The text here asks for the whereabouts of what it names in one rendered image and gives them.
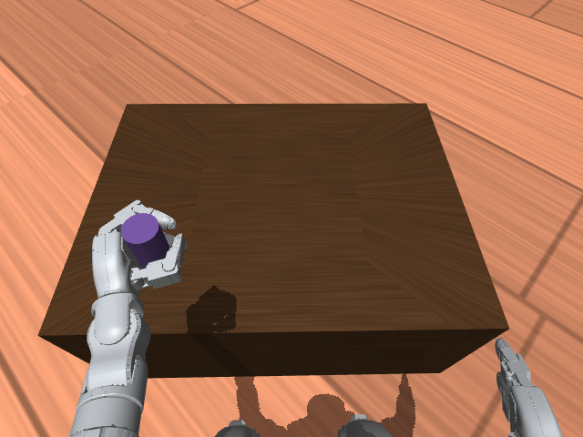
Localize can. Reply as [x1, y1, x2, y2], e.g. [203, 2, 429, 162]
[121, 213, 169, 269]

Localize left robot arm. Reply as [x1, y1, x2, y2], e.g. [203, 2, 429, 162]
[68, 292, 151, 437]

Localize left robot hand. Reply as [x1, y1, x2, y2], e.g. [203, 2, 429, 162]
[92, 200, 188, 298]

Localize right robot hand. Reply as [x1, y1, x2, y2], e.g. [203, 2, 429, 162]
[496, 338, 563, 437]

